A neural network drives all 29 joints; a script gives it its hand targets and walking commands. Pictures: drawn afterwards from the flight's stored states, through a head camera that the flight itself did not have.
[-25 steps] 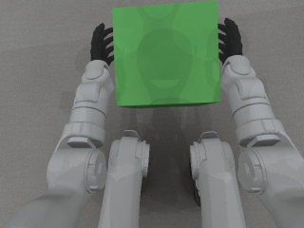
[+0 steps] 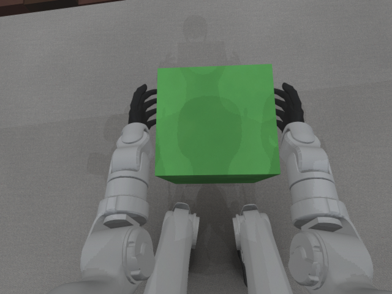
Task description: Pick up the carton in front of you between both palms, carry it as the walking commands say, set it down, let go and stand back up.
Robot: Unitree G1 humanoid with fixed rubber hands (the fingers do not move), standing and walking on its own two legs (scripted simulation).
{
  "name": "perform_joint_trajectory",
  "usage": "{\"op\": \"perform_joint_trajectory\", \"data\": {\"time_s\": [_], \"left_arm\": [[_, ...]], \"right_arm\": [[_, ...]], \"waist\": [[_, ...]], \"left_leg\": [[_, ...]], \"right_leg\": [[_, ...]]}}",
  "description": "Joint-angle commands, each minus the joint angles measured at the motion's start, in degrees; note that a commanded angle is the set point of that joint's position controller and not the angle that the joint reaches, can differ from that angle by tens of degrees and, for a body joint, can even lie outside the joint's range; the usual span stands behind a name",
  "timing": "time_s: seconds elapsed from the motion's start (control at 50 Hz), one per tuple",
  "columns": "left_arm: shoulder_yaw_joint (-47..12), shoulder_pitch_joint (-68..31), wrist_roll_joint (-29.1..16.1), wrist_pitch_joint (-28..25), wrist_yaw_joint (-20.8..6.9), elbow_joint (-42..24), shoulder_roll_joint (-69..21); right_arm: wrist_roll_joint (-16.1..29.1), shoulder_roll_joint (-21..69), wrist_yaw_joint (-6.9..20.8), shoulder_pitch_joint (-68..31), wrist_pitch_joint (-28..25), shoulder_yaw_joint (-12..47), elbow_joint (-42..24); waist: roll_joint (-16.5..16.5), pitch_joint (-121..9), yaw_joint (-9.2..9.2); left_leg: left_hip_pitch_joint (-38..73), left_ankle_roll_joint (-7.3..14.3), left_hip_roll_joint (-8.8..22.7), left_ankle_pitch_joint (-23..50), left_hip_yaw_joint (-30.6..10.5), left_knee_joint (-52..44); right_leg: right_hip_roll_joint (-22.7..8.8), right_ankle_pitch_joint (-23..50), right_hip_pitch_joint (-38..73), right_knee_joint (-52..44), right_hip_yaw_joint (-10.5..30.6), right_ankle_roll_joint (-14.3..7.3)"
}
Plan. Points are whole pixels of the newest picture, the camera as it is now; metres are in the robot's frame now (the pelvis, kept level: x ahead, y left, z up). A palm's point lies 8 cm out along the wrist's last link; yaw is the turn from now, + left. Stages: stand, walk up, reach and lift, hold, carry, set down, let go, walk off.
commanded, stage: reach and lift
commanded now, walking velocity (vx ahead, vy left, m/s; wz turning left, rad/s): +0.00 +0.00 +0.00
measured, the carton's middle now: (214, 135) +0.45 +0.01 -0.13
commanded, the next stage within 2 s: none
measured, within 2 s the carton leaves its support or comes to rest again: neither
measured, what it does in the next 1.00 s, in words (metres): rises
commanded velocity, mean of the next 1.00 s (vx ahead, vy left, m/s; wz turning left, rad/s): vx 0.00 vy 0.00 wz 0.00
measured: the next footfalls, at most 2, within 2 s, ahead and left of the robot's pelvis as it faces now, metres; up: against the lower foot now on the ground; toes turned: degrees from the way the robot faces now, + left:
none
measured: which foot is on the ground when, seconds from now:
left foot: down 0.00-1.00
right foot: down 0.00-1.00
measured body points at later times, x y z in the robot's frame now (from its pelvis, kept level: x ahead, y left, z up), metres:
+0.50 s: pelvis +0.06 +0.00 +0.15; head +0.17 +0.00 +0.58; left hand +0.43 +0.16 +0.10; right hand +0.43 -0.15 +0.10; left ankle +0.10 +0.13 -0.49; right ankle +0.10 -0.13 -0.49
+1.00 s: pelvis +0.10 +0.00 +0.25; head +0.07 +0.00 +0.70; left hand +0.39 +0.15 +0.25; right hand +0.39 -0.15 +0.25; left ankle +0.10 +0.13 -0.49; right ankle +0.10 -0.13 -0.49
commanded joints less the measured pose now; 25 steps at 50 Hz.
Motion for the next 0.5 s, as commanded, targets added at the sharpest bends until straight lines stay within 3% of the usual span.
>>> {"op": "perform_joint_trajectory", "data": {"time_s": [0.0, 0.48], "left_arm": [[-35.0, -33.2, -8.4, 0.2, -14.3, -0.2, -63.0], [-36.5, -7.1, -4.7, -2.5, -14.1, -0.2, -64.1]], "right_arm": [[8.8, 62.4, 13.4, -34.7, -0.7, 34.4, -2.0], [5.8, 63.5, 13.1, -8.2, -3.3, 35.7, -1.7]], "waist": [[-0.4, -54.4, 0.24], [0.0, -32.3, -0.36]], "left_leg": [[35.5, 1.4, -3.9, 12.1, 9.2, -13.0], [63.7, 2.9, -1.7, 18.5, 2.8, -40.6]], "right_leg": [[4.1, 11.1, 34.5, -13.2, -8.7, -1.6], [1.6, 18.6, 63.4, -40.8, -2.5, -2.8]]}}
